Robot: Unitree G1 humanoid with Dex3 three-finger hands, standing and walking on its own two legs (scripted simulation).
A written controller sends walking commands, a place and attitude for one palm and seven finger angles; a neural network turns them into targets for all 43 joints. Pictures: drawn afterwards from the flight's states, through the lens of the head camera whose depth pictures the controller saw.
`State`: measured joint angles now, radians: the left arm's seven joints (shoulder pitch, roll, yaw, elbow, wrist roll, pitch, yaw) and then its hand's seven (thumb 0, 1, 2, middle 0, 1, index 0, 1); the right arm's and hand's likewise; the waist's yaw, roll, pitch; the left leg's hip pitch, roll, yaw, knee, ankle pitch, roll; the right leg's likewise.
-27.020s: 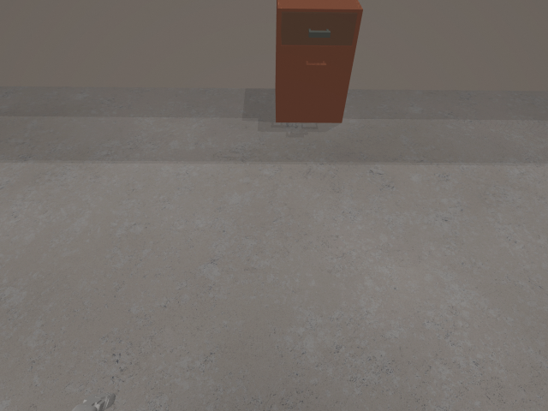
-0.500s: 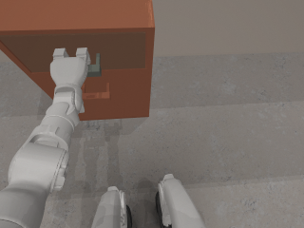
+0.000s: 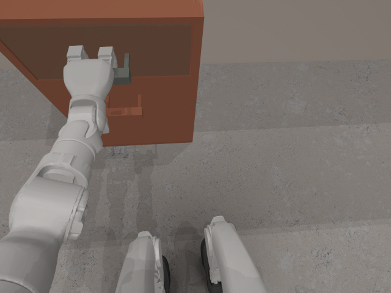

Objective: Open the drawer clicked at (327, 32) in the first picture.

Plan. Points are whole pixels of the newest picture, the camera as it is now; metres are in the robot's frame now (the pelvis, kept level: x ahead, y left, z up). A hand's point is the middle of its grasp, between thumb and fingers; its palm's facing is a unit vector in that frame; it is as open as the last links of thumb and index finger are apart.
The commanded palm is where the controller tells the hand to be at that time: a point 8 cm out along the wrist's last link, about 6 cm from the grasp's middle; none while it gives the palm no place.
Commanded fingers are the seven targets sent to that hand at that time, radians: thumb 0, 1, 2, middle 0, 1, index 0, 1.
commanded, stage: lower the fingers behind the handle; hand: left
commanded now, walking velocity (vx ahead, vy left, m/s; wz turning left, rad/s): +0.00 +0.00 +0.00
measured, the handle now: (105, 67) +0.61 +0.14 -0.03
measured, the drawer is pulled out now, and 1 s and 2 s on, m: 0.00 0.00 0.00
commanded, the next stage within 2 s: lift the fingers back up to retry in 0.04 s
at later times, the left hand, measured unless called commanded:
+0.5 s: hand (92, 88) +0.54 +0.16 +0.00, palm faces -0.07 -0.04 -1.00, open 13.9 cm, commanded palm +0.52 +0.16 +0.05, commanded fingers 0.00 -0.50 0.30 -0.30 -1.20 -0.30 -1.20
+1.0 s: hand (90, 84) +0.53 +0.15 +0.03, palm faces -0.07 -0.04 -1.00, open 13.8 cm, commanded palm +0.51 +0.15 +0.08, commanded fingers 0.00 -0.50 0.30 -0.30 -1.20 -0.30 -1.20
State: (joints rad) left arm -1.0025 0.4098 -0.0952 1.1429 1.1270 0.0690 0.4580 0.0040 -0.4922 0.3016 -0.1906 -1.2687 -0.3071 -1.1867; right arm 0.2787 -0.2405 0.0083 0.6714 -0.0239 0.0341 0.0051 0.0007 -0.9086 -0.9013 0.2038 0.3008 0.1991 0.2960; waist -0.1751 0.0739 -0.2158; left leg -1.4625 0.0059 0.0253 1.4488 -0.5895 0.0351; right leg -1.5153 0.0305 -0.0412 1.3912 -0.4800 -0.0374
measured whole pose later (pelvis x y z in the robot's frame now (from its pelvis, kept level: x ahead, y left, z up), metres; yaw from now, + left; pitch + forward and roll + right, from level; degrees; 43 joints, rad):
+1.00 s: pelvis +0.05 +0.00 +0.07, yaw +0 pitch +29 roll -1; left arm -0.81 0.32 -0.10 1.11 1.14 -0.01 0.52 0.00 -0.49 0.30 -0.32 -1.20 -0.32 -1.20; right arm 0.29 -0.24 -0.05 0.68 -0.05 0.09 0.02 0.00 -0.91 -0.90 0.20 0.30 0.20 0.30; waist -0.14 0.05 -0.20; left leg -1.09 0.00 0.02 1.13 -0.54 0.03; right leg -1.14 0.03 -0.03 1.09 -0.45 -0.03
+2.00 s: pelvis +0.04 +0.00 +0.07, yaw +0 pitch +29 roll -1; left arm -0.86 0.35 -0.06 1.12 1.15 -0.01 0.54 0.00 -0.49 0.30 -0.32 -1.20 -0.32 -1.20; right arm 0.31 -0.24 -0.03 0.70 -0.05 0.09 0.02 0.00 -0.91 -0.90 0.20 0.30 0.20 0.30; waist -0.16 0.06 -0.21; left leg -1.14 0.00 0.02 1.17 -0.55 0.03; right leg -1.19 0.04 -0.03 1.13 -0.45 -0.04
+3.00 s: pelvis +0.04 +0.00 +0.08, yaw +0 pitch +29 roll +0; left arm -0.84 0.34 -0.15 1.12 0.99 0.17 0.36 0.00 -0.49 0.30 -0.32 -1.19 -0.31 -1.20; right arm 0.30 -0.23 -0.03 0.70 -0.03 0.09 0.02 0.00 -0.91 -0.90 0.20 0.30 0.20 0.30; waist -0.13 0.07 -0.16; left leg -1.09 -0.01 0.03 1.11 -0.52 0.03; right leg -1.15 0.03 -0.02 1.08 -0.43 -0.04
